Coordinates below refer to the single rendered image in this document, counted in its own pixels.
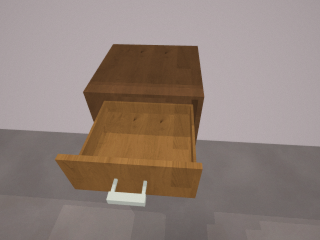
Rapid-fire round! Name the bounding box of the drawer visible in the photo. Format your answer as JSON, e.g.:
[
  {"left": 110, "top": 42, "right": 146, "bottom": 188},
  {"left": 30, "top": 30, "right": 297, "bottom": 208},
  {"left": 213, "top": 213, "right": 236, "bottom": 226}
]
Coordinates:
[{"left": 55, "top": 101, "right": 203, "bottom": 198}]

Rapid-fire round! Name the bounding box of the handle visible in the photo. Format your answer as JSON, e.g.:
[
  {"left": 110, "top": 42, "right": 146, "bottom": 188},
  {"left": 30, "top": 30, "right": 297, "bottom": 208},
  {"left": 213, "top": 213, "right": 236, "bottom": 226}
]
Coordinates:
[{"left": 106, "top": 178, "right": 147, "bottom": 207}]

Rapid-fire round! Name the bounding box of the cabinet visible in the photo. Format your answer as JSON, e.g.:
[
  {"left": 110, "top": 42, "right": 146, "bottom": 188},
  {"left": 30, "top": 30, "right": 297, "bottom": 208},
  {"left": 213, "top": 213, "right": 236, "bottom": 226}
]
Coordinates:
[{"left": 83, "top": 44, "right": 205, "bottom": 144}]

